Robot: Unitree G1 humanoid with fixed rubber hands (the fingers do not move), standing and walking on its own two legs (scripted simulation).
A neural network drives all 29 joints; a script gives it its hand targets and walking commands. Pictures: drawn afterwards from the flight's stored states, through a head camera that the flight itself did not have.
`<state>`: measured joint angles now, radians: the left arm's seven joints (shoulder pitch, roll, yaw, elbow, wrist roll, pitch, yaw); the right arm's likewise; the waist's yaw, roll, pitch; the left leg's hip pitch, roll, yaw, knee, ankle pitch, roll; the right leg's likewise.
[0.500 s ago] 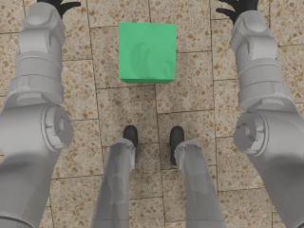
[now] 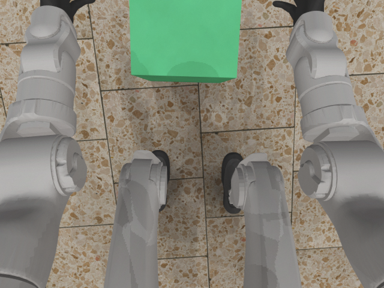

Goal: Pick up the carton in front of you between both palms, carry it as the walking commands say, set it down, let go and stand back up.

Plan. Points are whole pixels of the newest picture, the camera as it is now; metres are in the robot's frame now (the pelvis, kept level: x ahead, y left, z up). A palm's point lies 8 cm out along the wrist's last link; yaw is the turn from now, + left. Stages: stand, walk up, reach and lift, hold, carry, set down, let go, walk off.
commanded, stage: reach and lift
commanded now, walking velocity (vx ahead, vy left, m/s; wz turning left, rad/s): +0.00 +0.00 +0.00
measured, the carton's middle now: (185, 37) +0.54 +0.05 -0.36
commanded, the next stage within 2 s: none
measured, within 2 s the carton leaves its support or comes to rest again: leaves its support in 1.30 s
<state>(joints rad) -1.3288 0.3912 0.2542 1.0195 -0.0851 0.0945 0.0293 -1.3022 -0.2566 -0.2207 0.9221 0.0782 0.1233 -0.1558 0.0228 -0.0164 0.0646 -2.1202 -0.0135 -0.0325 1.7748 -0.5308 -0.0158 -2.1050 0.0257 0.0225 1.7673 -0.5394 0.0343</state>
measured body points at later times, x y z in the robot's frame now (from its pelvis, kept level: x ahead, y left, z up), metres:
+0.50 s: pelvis -0.02 +0.01 -0.12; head +0.36 +0.02 +0.10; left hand +0.55 +0.22 -0.31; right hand +0.56 -0.15 -0.31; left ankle +0.08 +0.12 -0.45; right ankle +0.08 -0.13 -0.45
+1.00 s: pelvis -0.03 +0.00 -0.11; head +0.35 +0.02 +0.11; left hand +0.55 +0.20 -0.30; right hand +0.56 -0.11 -0.30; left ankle +0.08 +0.12 -0.45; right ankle +0.08 -0.13 -0.45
